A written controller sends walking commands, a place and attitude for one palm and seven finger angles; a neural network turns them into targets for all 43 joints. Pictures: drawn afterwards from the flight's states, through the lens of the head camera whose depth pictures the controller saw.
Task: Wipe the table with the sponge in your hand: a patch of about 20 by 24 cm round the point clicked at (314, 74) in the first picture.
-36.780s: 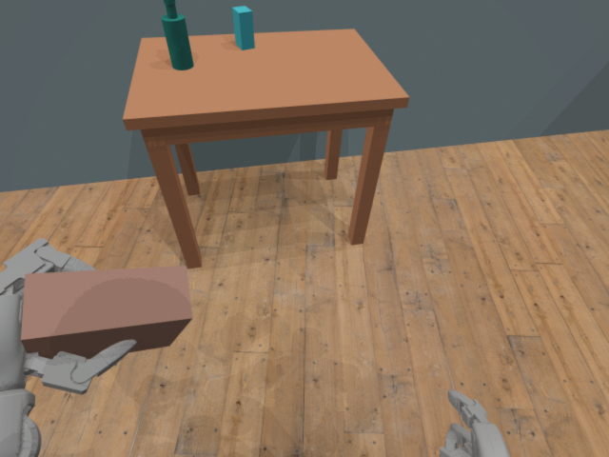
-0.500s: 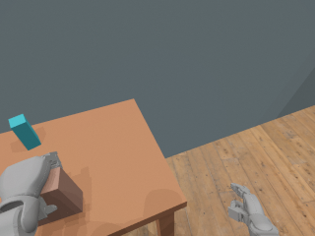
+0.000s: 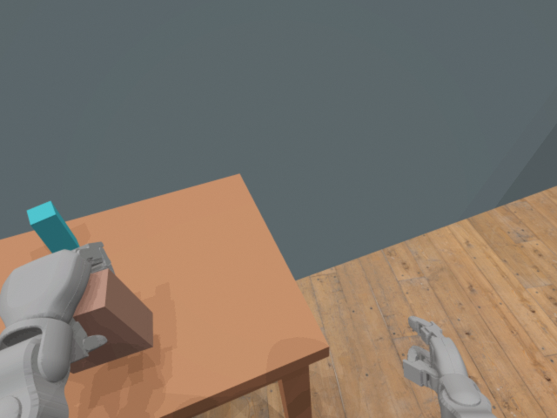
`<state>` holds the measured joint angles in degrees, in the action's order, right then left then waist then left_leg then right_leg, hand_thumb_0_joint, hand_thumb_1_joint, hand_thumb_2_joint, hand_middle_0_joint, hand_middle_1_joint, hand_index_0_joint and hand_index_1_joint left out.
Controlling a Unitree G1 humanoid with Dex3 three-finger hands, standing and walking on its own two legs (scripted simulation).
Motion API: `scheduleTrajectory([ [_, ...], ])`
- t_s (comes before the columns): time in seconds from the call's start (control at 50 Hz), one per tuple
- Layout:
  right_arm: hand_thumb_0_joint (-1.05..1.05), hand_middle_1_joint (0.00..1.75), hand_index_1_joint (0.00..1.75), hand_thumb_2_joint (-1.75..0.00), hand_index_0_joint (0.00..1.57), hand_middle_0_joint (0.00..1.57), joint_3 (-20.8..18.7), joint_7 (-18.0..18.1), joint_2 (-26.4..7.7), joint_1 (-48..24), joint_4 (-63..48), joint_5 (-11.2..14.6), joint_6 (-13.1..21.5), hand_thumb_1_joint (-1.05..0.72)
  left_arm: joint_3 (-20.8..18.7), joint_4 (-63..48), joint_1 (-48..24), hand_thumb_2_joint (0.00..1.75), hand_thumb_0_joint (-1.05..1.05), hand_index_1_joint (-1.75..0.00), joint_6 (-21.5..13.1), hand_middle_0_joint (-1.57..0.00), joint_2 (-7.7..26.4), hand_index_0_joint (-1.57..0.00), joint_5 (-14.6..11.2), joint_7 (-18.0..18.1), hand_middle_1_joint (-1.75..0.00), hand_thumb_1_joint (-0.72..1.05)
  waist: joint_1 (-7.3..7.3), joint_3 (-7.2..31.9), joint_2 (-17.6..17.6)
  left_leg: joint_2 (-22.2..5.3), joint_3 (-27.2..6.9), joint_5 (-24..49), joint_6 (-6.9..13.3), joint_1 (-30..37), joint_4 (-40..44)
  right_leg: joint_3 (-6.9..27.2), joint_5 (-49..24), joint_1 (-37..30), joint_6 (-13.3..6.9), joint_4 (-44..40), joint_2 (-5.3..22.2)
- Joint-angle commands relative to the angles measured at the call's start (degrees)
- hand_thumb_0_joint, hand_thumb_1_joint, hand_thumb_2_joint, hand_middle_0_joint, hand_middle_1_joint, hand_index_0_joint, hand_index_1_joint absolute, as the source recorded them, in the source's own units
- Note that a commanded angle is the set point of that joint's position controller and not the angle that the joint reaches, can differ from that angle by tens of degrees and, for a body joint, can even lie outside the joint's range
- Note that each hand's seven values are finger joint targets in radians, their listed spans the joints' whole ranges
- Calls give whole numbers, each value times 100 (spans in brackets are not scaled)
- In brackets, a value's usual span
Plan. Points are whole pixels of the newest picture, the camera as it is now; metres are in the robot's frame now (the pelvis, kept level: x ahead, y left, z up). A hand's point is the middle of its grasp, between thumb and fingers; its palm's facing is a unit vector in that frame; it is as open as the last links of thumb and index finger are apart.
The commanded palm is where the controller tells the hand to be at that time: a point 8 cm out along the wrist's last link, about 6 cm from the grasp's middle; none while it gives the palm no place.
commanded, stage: lift the sponge slowly off the table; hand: left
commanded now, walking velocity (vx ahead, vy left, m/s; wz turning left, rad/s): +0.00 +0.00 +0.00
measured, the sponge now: (99, 330) +0.19 +0.29 +0.07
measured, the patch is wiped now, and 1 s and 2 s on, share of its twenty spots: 0.95 0.95 0.95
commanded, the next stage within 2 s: bring the sponge back beside the body in 0.30 s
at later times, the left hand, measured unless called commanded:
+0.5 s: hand (85, 295) +0.20 +0.29 +0.14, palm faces +0.12 -0.13 -0.98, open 9.4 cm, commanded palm +0.15 +0.29 +0.21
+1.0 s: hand (83, 302) +0.20 +0.30 +0.13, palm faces +0.11 -0.14 -0.98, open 9.5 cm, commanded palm +0.15 +0.29 +0.20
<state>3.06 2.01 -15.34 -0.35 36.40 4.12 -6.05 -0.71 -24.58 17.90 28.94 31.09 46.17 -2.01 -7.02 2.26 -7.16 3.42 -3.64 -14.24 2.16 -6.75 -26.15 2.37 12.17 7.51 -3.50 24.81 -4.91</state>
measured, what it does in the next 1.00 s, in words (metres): stands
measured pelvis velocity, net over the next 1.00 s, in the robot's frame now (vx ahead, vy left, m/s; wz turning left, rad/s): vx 0.01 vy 0.01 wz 0.01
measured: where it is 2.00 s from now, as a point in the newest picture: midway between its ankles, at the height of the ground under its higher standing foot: outside the picture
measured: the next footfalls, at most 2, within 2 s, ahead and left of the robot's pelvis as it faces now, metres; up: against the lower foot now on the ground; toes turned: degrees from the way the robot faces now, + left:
none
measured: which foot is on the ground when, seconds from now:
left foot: down 0.00-1.00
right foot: down 0.00-1.00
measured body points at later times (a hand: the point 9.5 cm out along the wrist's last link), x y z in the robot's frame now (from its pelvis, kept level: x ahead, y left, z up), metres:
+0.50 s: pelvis +0.01 -0.01 +0.00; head -0.03 -0.06 +0.44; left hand +0.19 +0.29 +0.20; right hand +0.27 -0.20 -0.06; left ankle +0.00 +0.10 -0.74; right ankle +0.02 -0.08 -0.74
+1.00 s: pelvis +0.01 +0.01 +0.00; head -0.03 -0.04 +0.45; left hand +0.19 +0.30 +0.18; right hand +0.27 -0.18 -0.06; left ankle +0.00 +0.10 -0.74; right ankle +0.02 -0.08 -0.74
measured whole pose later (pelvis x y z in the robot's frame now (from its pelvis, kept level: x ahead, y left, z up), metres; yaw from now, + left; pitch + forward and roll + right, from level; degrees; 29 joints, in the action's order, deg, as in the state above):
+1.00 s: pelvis +0.01 +0.01 +0.00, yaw +0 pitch -4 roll -1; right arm 3.6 2.4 -15.6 -0.2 35.6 4.1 -6.2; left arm 0.2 -24.6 17.3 29.6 31.5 46.7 -3.6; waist -7.0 2.1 -6.6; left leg 4.0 -3.9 -15.1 2.8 -7.6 -26.9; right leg 2.2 13.0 8.0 -2.9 25.2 -4.4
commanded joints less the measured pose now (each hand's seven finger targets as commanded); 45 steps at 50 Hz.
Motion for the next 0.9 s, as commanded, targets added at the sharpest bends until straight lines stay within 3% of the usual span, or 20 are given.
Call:
scheduleTrajectory([
  [0.0,0,30,30,-90,20,20,-163,105,-523,-1658,-1179,21,366,-90,-939,-1231,-1280,130,0,-160,-15,-120,1406,-120,267,190,-160,10,0,496,188,-168,-304,689,112,-306,434,583,-57,-196,-97,-516,284],
  [0.06,0,30,30,-90,20,20,-148,123,-475,-1616,-1185,35,394,-90,-792,-1228,-1442,130,0,-160,-49,-120,1275,-120,248,183,-160,10,23,534,253,-164,-263,751,113,-249,388,498,-83,-183,-69,-498,334],
  [0.08,0,30,30,-90,20,20,-152,136,-506,-1576,-1141,20,383,-90,-959,-1104,-1456,130,0,-160,-37,-120,1457,-120,266,178,-160,10,-11,539,328,-168,-268,759,109,-273,386,471,-107,-193,-72,-501,330],
  [0.1,0,30,30,-90,20,20,-151,137,-518,-1636,-1184,15,395,-90,-975,-1244,-1411,130,0,-160,-6,-120,1497,-120,279,155,-160,10,-29,529,162,-157,-292,737,108,-285,395,594,-91,-203,-105,-517,302],
  [0.16,0,30,30,-90,20,20,-135,149,-503,-1598,-1159,37,378,-90,-1033,-1096,-1566,130,0,-160,6,-120,1551,-120,226,154,-160,10,-14,565,305,-157,-259,787,96,-289,355,545,-149,-216,-72,-493,350],
  [0.2,0,30,30,-90,20,20,-129,150,-518,-1640,-1190,38,370,-90,-1009,-1086,-1515,130,0,-160,78,-120,1516,-120,215,105,-160,10,-27,516,237,-158,-279,765,87,-311,382,586,-114,-171,-94,-519,314],
  [0.26,0,30,30,-90,20,20,-112,139,-514,-1591,-1168,58,337,-90,-1003,-876,-1379,130,0,-160,110,-120,1454,-120,118,56,-160,10,-21,523,414,-160,-222,825,80,-359,322,516,-284,-184,-46,-466,372],
  [0.3,0,30,30,-90,20,20,-114,128,-530,-1658,-1223,49,330,-90,-1040,-1033,-1209,130,0,-160,157,-120,1475,-120,111,0,-160,10,-56,631,281,-144,-233,911,84,-364,293,567,-416,-254,-67,-436,347],
  [0.34,0,30,30,-90,20,20,-99,131,-532,-1590,-1204,47,325,-90,-1109,-950,-1177,130,0,-160,144,-120,1556,-120,85,-22,-160,10,-52,709,429,-146,-190,1011,100,-362,221,496,-627,-316,-30,-368,395],
  [0.38,0,30,30,-90,20,20,-101,122,-522,-1604,-1244,41,304,-90,-1121,-1154,-1100,130,0,-160,116,-120,1578,-120,100,-36,-160,10,-68,861,347,-124,-175,1140,118,-295,168,503,-822,-413,-22,-319,421],
  [0.4,0,30,30,-90,20,20,-95,125,-522,-1619,-1279,32,332,-90,-1005,-1322,-1215,130,0,-160,114,-120,1513,-120,144,-55,-160,10,-15,796,303,-134,-217,1111,112,-275,200,549,-735,-321,-47,-352,371],
  [0.54,0,30,30,-90,20,20,-128,147,-537,-1453,-1202,23,352,-90,-1163,-1055,-1237,130,0,-160,-10,-120,1690,-120,262,45,-160,10,-6,603,418,-145,-223,1058,116,-259,140,543,-612,-171,-46,-389,377],
  [0.56,0,30,30,-90,20,20,-118,144,-512,-1478,-1223,28,351,-90,-1017,-1109,-1278,130,0,-160,-29,-120,1535,-120,262,48,-160,10,14,655,358,-148,-227,1053,109,-226,168,511,-596,-195,-37,-382,393],
  [0.58,0,30,30,-90,20,20,-131,158,-522,-1464,-1203,21,349,-90,-1081,-1023,-1266,130,0,-160,-29,-120,1603,-120,264,60,-160,10,-11,644,389,-135,-217,1072,119,-224,136,527,-642,-185,-42,-390,390],
  [0.6,0,30,30,-90,20,20,-133,153,-545,-1518,-1214,24,370,-90,-1063,-1125,-1322,130,0,-160,-9,-120,1616,-120,289,56,-160,10,14,607,187,-142,-266,1022,102,-232,178,632,-560,-152,-91,-413,349],
  [0.64,0,30,30,-90,20,20,-134,137,-508,-1475,-1216,23,374,-90,-948,-1086,-1226,130,0,-160,-29,-120,1460,-120,265,64,-160,10,-4,651,237,-143,-242,1129,111,-203,169,494,-717,-214,-66,-359,381],
  [0.7,0,30,30,-90,20,20,-139,107,-533,-1547,-1214,20,364,-90,-1061,-1127,-1002,130,0,-160,12,-120,1548,-120,239,45,-160,10,-22,737,195,-149,-288,1187,97,-251,190,599,-868,-333,-96,-324,356],
  [0.76,0,30,30,-90,20,20,-133,85,-500,-1509,-1216,23,319,-90,-1019,-1136,-870,130,0,-160,-12,-120,1454,-120,203,49,-160,10,-16,770,319,-159,-236,1242,100,-250,176,476,-976,-387,-43,-288,407],
  [0.8,0,30,30,-90,20,20,-131,86,-522,-1573,-1221,19,318,-90,-1016,-1182,-967,130,0,-160,24,-120,1482,-120,253,49,-160,10,3,649,240,-168,-281,1166,96,-275,222,571,-807,-275,-89,-337,340],
  [0.88,0,30,30,-90,20,20,-135,84,-509,-1503,-1202,25,308,-90,-880,-1113,-1106,130,0,-160,-28,-120,1344,-120,303,111,-160,10,13,596,211,-202,-287,1128,94,-215,291,380,-602,-193,-81,-351,335],
])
